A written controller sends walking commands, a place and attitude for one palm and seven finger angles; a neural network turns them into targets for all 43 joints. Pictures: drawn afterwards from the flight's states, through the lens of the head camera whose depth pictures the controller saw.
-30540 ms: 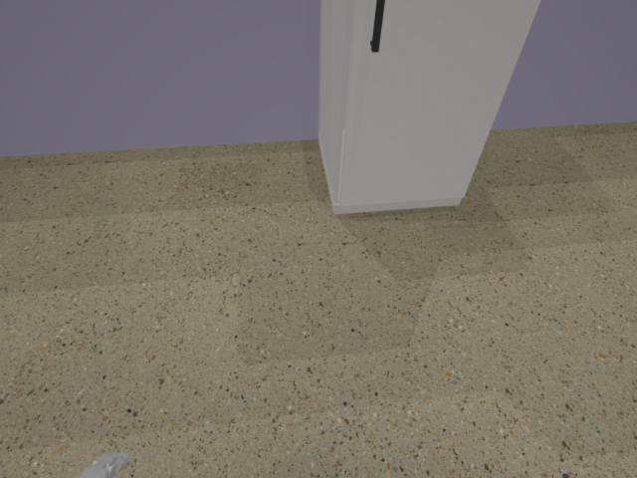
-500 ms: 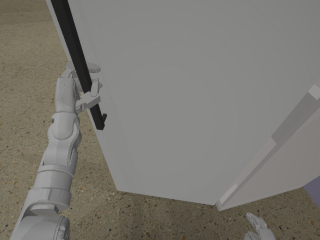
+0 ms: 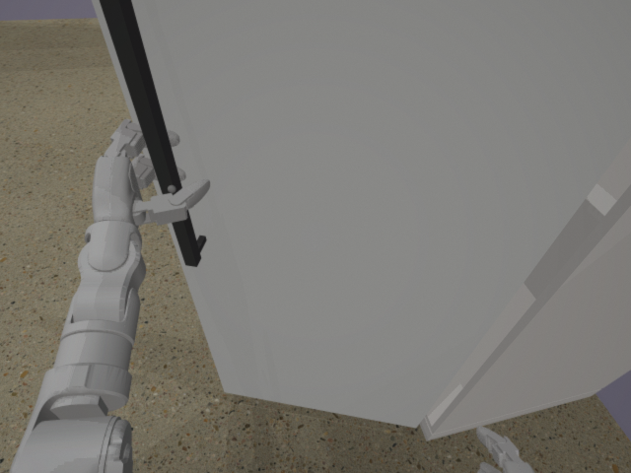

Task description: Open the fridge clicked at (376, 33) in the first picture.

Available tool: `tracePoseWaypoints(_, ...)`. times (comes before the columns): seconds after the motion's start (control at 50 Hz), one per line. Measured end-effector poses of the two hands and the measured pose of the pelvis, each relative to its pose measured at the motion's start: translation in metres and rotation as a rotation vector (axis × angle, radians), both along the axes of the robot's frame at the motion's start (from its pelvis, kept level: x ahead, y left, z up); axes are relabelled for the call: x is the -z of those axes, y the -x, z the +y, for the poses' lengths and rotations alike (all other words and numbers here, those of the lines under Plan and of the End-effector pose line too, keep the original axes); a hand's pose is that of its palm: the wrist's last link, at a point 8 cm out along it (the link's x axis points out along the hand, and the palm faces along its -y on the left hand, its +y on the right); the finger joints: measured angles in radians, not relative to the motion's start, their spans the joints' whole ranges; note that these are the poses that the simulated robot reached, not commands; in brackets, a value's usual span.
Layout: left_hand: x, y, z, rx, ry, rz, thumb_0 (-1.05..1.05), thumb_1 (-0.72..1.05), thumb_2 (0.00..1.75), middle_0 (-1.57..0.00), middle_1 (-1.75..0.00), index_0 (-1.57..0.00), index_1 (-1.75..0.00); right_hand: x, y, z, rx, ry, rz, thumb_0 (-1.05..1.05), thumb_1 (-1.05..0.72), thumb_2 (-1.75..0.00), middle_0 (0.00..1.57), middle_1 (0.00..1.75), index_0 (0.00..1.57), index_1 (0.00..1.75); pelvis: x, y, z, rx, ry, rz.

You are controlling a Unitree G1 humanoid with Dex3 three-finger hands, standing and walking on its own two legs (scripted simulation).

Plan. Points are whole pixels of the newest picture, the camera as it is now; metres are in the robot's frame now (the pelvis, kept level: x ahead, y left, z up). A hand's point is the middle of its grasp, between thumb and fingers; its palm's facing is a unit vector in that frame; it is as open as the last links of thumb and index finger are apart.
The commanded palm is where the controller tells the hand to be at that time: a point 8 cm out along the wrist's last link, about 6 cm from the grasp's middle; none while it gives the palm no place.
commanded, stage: loosen the grip on the handle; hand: left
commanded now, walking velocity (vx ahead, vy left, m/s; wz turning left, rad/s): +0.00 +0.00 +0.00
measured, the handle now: (165, 136) +0.44 +0.21 +0.22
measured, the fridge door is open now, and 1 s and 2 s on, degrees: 67 67 67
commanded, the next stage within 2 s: slip the hand off the handle in 0.34 s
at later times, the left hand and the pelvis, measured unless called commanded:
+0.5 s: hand (161, 195) +0.38 +0.21 +0.17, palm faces +0.26 -0.95 -0.19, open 14.6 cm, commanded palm +0.35 +0.27 +0.16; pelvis +0.04 -0.02 +0.00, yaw +1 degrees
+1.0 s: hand (90, 199) +0.38 +0.29 +0.17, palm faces +0.26 -0.95 -0.16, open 14.7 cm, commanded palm +0.34 +0.33 +0.16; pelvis +0.02 +0.00 -0.01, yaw +1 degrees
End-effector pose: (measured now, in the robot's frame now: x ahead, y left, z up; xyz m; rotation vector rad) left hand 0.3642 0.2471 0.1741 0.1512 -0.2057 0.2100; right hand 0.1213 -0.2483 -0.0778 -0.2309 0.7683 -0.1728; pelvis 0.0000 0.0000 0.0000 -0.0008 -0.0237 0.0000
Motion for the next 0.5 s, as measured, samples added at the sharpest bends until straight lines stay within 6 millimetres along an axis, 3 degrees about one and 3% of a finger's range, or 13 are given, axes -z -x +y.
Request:
tracePoseWaypoints(0.1, 0.003, 0.008, -0.004, -0.021, -0.059, -0.012, 0.0, -0.15, 0.4, -0.45, -1.38, -0.31, -1.33, 0.01, 0.001, -0.022, 0.014, 0.011, 0.05, 0.01, -0.9, -0.9, 0.2, 0.3, 0.21, 0.3, 0.001, -0.008, -0.005, -0.003, -0.004, 0.018)
tracePoseWaypoints(0.2, 0.012, 0.01, -0.01, 0.014, -0.065, 0.021, 0.0, -0.39, 0.28, -0.4, -1.33, -0.3, -1.29, 0.017, -0.008, -0.028, 0.028, 0.007, 0.099, 0.01, -0.9, -0.9, 0.2, 0.3, 0.2, 0.3, 0.001, -0.019, -0.012, -0.008, -0.006, 0.027)
tracePoseWaypoints(0.32, 0.01, 0.006, -0.006, 0.004, -0.056, 0.034, 0.0, -0.51, 0.22, -0.41, -1.29, -0.29, -1.23, 0.021, -0.031, -0.023, 0.025, -0.017, 0.089, 0.02, -0.9, -0.9, 0.2, 0.3, 0.2, 0.3, 0.0, -0.03, -0.02, -0.011, -0.008, 0.027)
tracePoseWaypoints(0.5, -0.002, 0.014, 0.007, -0.037, -0.062, 0.002, -0.01, -0.55, 0.2, -0.32, -1.19, -0.26, -1.17, 0.023, -0.062, -0.012, -0.015, -0.051, 0.038, 0.01, -0.9, -0.9, 0.2, 0.3, 0.21, 0.3, 0.002, -0.039, -0.022, -0.019, -0.014, 0.039)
